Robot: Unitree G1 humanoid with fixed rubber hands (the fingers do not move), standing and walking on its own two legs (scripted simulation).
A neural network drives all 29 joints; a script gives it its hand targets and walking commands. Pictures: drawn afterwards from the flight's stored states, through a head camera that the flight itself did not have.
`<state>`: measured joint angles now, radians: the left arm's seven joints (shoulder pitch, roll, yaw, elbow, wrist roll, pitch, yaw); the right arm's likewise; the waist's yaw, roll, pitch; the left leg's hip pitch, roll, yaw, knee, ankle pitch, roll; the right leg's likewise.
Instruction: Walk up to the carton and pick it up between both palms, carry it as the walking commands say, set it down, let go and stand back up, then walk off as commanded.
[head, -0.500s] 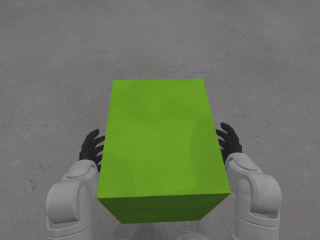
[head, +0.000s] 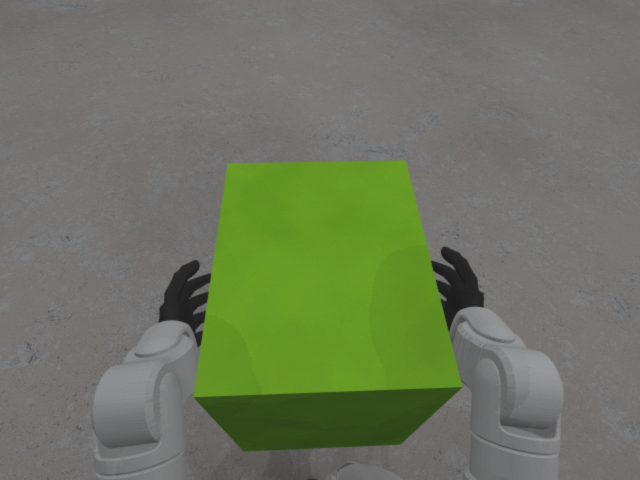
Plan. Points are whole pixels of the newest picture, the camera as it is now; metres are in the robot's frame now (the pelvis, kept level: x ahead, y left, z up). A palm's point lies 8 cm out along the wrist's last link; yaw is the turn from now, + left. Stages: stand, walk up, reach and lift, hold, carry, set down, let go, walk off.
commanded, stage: carry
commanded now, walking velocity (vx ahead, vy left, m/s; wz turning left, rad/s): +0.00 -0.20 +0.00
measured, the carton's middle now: (320, 314) +0.31 +0.00 +0.02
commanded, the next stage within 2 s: none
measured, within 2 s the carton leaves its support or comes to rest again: neither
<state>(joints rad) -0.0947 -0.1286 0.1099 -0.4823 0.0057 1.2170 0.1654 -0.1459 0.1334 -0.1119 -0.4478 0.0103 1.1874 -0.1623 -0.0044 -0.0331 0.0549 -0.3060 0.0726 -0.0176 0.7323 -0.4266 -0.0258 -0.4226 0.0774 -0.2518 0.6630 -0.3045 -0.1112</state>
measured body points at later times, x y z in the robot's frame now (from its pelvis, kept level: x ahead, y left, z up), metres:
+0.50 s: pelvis -0.05 -0.09 +0.00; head -0.01 -0.09 +0.45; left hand +0.22 +0.06 +0.07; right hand +0.23 -0.25 +0.08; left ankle -0.06 +0.06 -0.68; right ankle +0.01 -0.12 -0.71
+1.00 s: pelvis -0.10 -0.18 +0.01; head -0.05 -0.20 +0.46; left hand +0.18 -0.04 +0.07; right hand +0.18 -0.35 +0.07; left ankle -0.10 -0.02 -0.67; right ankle -0.06 -0.22 -0.71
